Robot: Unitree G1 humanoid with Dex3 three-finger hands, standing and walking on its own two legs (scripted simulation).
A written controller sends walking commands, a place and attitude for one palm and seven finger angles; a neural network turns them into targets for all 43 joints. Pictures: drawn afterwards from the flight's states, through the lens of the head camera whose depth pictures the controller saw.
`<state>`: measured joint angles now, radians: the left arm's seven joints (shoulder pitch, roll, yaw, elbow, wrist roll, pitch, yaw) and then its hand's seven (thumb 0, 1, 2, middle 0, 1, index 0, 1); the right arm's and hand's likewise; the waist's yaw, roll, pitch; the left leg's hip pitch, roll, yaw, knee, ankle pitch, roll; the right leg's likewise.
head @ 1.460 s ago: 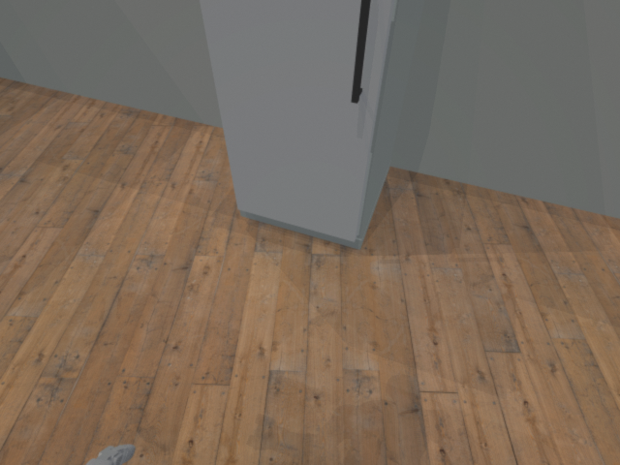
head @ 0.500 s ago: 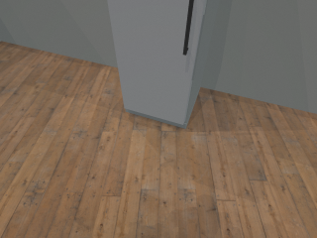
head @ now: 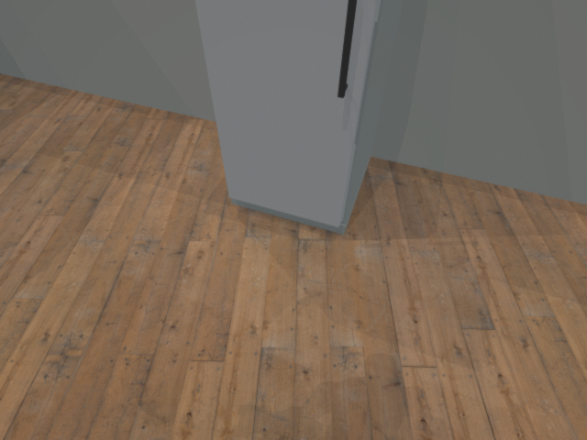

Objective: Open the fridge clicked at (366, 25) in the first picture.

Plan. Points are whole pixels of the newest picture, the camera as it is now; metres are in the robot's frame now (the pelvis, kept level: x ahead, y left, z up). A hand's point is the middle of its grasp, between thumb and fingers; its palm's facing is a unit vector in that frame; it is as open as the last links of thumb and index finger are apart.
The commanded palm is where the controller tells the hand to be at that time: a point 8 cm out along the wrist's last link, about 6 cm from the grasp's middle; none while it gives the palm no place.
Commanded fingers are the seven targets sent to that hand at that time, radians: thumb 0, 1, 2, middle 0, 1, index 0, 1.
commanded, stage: walk to a spot facing it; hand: right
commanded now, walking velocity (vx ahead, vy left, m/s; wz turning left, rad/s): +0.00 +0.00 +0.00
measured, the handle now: (350, 33) +1.05 -0.09 +0.11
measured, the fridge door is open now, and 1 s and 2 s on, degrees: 0 0 0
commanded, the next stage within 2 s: none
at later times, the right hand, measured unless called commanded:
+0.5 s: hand out of the picture +0.07 -0.18 -0.18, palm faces -0.15 +0.95 -0.25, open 7.4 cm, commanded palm none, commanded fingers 0.00 -0.90 -0.90 0.20 0.30 0.20 0.30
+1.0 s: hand out of the picture +0.16 -0.20 -0.20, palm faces -0.28 +0.94 -0.17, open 7.4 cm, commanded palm none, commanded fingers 0.00 -0.90 -0.90 0.20 0.30 0.20 0.30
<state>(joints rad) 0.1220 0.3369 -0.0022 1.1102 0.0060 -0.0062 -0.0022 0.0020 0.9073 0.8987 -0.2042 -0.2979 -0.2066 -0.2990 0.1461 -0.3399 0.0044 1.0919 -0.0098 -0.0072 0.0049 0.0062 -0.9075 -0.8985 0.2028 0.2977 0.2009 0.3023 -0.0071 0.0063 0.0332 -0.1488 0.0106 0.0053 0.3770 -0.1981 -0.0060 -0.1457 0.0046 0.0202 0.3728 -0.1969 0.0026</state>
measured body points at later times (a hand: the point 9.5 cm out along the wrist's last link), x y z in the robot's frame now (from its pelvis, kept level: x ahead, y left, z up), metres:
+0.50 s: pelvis -0.01 +0.02 -0.03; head +0.01 +0.04 +0.42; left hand +0.02 +0.28 -0.18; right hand +0.08 -0.23 -0.16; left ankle -0.01 +0.11 -0.75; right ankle +0.01 -0.12 -0.75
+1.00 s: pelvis +0.12 -0.01 -0.02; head +0.15 -0.03 +0.43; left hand +0.15 +0.27 -0.13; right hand +0.18 -0.25 -0.18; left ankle -0.01 +0.10 -0.74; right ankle +0.20 -0.09 -0.75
